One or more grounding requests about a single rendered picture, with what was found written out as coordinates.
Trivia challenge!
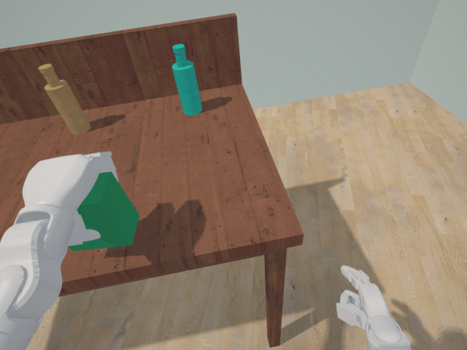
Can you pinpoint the robot right hand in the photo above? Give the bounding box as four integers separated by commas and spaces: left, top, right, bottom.
336, 265, 391, 330

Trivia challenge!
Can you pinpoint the sponge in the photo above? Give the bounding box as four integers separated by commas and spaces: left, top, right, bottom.
69, 171, 139, 251

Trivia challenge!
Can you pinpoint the right robot forearm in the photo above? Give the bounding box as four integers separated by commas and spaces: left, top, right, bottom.
365, 315, 411, 350

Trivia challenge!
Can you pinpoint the robot left hand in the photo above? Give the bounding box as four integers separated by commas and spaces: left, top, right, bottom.
23, 151, 118, 246

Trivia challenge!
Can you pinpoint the table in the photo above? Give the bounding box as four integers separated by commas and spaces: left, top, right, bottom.
0, 13, 304, 348

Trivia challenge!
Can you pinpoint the left robot forearm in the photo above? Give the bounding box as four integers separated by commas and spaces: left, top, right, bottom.
0, 204, 75, 350

